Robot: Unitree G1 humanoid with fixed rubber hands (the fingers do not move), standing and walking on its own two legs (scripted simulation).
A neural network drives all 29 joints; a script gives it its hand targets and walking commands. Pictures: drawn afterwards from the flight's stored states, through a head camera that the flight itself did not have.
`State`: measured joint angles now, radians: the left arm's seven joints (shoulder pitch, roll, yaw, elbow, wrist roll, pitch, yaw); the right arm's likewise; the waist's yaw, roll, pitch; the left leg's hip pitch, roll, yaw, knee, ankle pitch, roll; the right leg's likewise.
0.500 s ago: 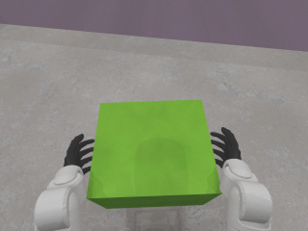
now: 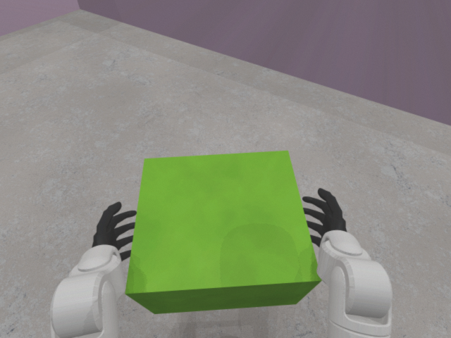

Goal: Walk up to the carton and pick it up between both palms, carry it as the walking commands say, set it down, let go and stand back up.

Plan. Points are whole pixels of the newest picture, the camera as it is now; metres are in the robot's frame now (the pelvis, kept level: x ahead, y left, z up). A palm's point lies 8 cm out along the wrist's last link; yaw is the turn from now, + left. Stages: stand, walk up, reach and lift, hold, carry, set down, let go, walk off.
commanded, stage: carry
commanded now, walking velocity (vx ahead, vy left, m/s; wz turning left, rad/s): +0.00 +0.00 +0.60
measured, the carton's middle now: (221, 232) +0.31 +0.00 +0.02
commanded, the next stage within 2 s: none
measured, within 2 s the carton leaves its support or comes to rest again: neither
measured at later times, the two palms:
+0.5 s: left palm out of the picture +0.12 +0.21 +0.11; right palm (303, 261) +0.21 -0.11 +0.10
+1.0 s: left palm out of the picture -0.05 +0.30 +0.09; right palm (208, 322) +0.14 +0.02 +0.09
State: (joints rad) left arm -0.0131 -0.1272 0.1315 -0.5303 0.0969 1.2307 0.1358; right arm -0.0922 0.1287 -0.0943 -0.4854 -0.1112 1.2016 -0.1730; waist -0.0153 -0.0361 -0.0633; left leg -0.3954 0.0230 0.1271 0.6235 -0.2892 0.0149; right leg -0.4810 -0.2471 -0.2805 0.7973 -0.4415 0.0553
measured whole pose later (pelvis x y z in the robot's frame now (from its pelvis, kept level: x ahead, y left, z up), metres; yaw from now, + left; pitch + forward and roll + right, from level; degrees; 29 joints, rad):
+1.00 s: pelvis -0.17 +0.02 +0.00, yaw +33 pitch +4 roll +1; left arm -0.05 -0.13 0.11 -0.55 0.07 1.21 0.16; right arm -0.07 0.13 -0.12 -0.54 -0.11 1.17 -0.15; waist 0.02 0.01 -0.01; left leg -0.48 -0.06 0.01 0.61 -0.19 0.05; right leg -0.51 -0.05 -0.04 0.92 -0.45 0.10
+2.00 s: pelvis -0.31 -0.05 +0.01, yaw +56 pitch +3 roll +0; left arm -0.04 -0.13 0.11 -0.43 0.09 1.21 0.12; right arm -0.03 0.13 -0.11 -0.51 -0.12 1.21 -0.19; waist -0.04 0.09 -0.10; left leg -0.43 -0.02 0.08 0.56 -0.20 0.03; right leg -0.33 -0.01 -0.09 0.60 -0.31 -0.03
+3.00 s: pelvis -0.28 -0.19 +0.00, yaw +45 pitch +6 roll +2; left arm -0.04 -0.13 0.13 -0.50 0.10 1.19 0.14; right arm -0.09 0.13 -0.11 -0.47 -0.10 1.16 -0.17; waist -0.01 -0.05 -0.08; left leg -0.35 0.02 0.08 0.59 -0.32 -0.01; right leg -0.50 0.06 -0.13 0.59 -0.21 -0.14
